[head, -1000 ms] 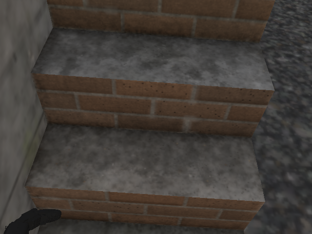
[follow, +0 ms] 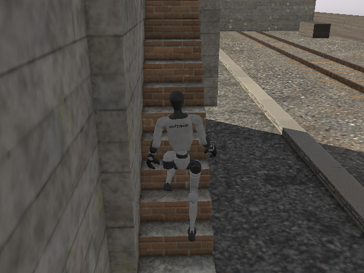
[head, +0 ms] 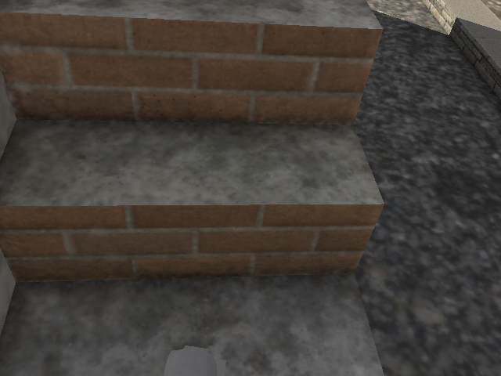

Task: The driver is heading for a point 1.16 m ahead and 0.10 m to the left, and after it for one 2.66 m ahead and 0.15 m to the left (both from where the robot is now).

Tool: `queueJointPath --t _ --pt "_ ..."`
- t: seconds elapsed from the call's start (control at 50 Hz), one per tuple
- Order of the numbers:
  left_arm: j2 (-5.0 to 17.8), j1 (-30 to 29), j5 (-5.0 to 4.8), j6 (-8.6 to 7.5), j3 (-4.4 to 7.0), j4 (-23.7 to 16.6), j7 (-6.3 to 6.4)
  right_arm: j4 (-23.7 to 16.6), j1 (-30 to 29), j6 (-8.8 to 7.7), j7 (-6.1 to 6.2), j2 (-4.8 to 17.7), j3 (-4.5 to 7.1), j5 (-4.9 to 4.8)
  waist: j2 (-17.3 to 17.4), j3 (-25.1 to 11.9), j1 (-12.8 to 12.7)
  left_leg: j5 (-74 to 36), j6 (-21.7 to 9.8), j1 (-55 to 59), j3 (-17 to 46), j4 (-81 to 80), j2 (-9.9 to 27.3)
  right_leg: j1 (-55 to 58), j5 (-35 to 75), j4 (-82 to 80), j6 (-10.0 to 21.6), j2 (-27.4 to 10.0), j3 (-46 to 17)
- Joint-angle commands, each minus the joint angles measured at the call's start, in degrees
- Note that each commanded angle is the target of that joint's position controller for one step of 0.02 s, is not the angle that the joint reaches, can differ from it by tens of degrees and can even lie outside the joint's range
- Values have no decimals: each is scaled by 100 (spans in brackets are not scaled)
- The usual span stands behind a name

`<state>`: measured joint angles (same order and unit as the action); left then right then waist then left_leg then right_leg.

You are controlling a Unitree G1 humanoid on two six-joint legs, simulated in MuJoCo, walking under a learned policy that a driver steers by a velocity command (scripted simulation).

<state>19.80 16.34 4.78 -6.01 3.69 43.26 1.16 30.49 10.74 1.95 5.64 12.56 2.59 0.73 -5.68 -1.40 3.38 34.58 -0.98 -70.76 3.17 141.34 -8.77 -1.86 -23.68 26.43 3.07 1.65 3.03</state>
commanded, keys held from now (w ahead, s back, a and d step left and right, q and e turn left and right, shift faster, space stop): w+e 0.08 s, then w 0.92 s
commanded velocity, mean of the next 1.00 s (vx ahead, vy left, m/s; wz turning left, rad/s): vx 0.50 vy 0.00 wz -0.18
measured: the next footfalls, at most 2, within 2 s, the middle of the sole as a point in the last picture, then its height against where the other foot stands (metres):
left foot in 0.18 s outside the picture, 0.22 m higher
right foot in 0.86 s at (310, 334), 0.21 m higher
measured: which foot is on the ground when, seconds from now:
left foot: up 0.00-0.16, down 0.18-0.94, up 0.96-1.00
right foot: down 0.00-0.18, up 0.20-0.84, down 0.86-1.00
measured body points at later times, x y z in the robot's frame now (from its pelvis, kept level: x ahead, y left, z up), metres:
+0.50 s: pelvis +0.14 +0.09 +0.18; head +0.14 +0.10 +0.63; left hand +0.30 +0.26 +0.07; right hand +0.21 -0.15 +0.06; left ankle +0.20 +0.15 -0.52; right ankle +0.19 -0.06 -0.27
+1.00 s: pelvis +0.31 -0.01 +0.30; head +0.32 -0.01 +0.75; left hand +0.50 +0.19 +0.21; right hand +0.37 -0.27 +0.17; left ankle +0.22 +0.14 -0.29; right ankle +0.42 -0.13 -0.30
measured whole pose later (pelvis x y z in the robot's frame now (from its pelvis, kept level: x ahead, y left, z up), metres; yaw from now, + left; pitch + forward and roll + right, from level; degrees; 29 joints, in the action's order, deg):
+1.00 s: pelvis +0.31 -0.01 +0.30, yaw -6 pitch +0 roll -3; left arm 6.4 8.1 2.5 1.4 1.0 35.9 -0.7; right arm 50.6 17.1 -7.1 -2.2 14.1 4.2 -0.5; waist 3.8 0.0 -3.3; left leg 0.8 -4.2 -26.1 7.0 81.8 -0.3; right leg -49.3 -27.8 77.0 3.2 -2.8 7.7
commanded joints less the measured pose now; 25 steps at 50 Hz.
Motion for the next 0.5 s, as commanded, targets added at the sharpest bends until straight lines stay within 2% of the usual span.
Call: queueJointPath --t 0.02,0.04,0.06,0.08,0.1,0.12,0.14,0.16,0.18,0.2,0.22,0.24,0.26,0.28,0.3,0.32,0.36,0.38,0.4,0.42,0.44,0.46,0.48,0.5 --pt "554 1132 -65 -106 176 108 13 -931 -1782 -188 -83 -138 -282 -30 824 528 -508 -227 -88 -2033 262 -8 175 942 3972 -992 700 -1943 -1036" --pt "567 1110 -116 -130 167 158 -45 -1140 -1999 -92 -80 -230 -397 -76 552 501 -425 -276 -83 -1895 -283 -358 203 761 4054 -1476 697 -1960 -872" --pt "391 1112 -158 -179 138 280 -111 -1279 -2207 -86 -89 -147 -413 -92 -133 567 -458 294 -125 -1748 -566 -573 336 681 4487 -1795 709 -1849 -858" --pt "303 1135 -184 -207 125 349 -81 -1441 -2335 -104 -97 -113 -441 -55 -511 463 -420 739 -183 -1565 -499 -840 415 830 5393 -1800 715 -1749 -743" --pt "366 349 -469 -165 66 226 -23 -1333 -1638 -132 -217 57 -538 -45 -134 70 400 977 -594 777 -665 -4033 638 155 7928 -1823 232 -1323 217" --pt "662 54 -709 -102 149 70 29 -877 -733 -100 -344 420 -402 -168 98 -924 757 246 -664 3996 -1115 -5585 40 -1186 9861 -1460 410 -1080 256" --pt "1257 -293 -750 -213 361 -203 -59 -473 535 -119 -308 666 -207 -125 -384 -1421 1079 -234 -704 4708 -688 -6446 299 -611 10845 -312 226 -1513 -353" --pt "1281 -976 -877 -233 414 -252 -208 -16 1644 -141 -256 875 9 -50 -616 -1947 1504 -424 -743 5506 -604 -7068 181 -395 11766 1107 350 -1571 -267" --pt "999 -1311 -941 -280 407 -226 -402 334 1996 -240 -221 1214 188 34 224 -1647 1777 -410 -1267 5253 550 -8707 615 -628 9036 3907 155 -681 -269" --pt "-260 -38 -755 -159 144 -223 -578 1036 1492 -265 -279 1451 293 162 2558 -2637 446 243 -2031 6796 3181 -10041 1353 -2463 2330 6160 142 1088 -1247" --pt "-631 -88 -371 -102 19 -473 -652 856 950 -162 -223 1392 353 125 2178 -2869 114 2456 -1727 6130 4057 -10851 1308 -3011 1982 7755 89 1303 -1935" --pt "-768 -157 -122 36 -26 -703 -693 923 380 -118 -248 1104 275 -21 1730 -1988 -338 3104 -1420 5089 3882 -10928 1220 -3534 1790 8552 14 1188 -1712" --pt "-902 -189 16 139 -97 -765 -670 986 45 -188 -277 680 170 -87 1243 -916 -584 3056 -1195 4233 3568 -10818 1252 -4046 1741 8707 41 1052 -1613" --pt "-961 -266 50 224 -155 -745 -608 1054 -171 -307 -264 361 91 -47 732 -253 -711 2477 -1081 3625 3049 -10563 1301 -4422 1811 8736 91 983 -1685" --pt "-857 -219 -25 327 -156 -627 -580 1162 -311 -367 -260 80 -21 18 672 -150 -824 2297 -1008 3382 2778 -10539 1306 -4472 1999 8988 -17 998 -1530" --pt "-890 -329 -83 384 -177 -693 -499 1229 -387 -457 -256 -21 -85 99 839 -14 -907 1911 -1019 3341 2671 -10650 1382 -4860 1750 9732 -81 1075 -1631" --pt "-972 -194 -194 475 -235 -514 -430 1324 -270 -590 -250 -51 -101 55 591 368 -923 1380 -1020 3335 2141 -10812 1514 -5484 1403 9657 -83 973 -1732" --pt "-1054 -344 -210 536 -288 -604 -366 1294 -157 -628 -244 94 -75 65 523 605 -821 1142 -1070 3358 1822 -10966 1601 -5872 861 9526 -88 881 -1774" --pt "-962 -308 -251 606 -254 -564 -334 1280 -133 -690 -253 229 -53 -13 470 729 -790 1044 -989 3431 1642 -11202 1660 -6044 930 9274 -164 824 -1613" --pt "-928 -255 -269 639 -269 -681 -304 1064 -272 -743 -277 212 -102 -99 608 765 -854 981 -1008 3371 1537 -11547 1793 -6151 690 9038 -218 728 -1485" --pt "-771 -317 -373 653 -223 -710 -294 1024 -16 -761 -239 282 -79 -178 829 784 -674 1042 -1179 3519 1548 -12124 1980 -6186 449 8828 -257 626 -1196" --pt "-710 -75 -349 680 -174 -653 -279 1152 256 -779 -196 377 -9 -143 1070 519 -731 1074 -1450 3891 1574 -12263 1992 -6240 597 9416 -131 506 -1011" --pt "-680 -137 -298 660 -177 -789 -295 1091 338 -861 -206 441 7 -133 952 544 -746 1156 -1480 4225 1710 -12491 2127 -6491 848 9168 -78 261 -926" --pt "-712 -234 -313 713 -161 -708 -290 1118 539 -910 -177 305 -49 -248 834 680 -594 897 -1496 4485 1532 -12632 2171 -6644 998 8826 -124 243 -795"
Velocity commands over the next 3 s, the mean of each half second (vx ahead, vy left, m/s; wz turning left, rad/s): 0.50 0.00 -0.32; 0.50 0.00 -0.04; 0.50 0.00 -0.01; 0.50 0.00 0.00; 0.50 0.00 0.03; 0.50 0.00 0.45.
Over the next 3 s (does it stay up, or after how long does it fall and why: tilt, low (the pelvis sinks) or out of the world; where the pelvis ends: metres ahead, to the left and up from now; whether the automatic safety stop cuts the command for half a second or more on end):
stays up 0.98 0.10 0.90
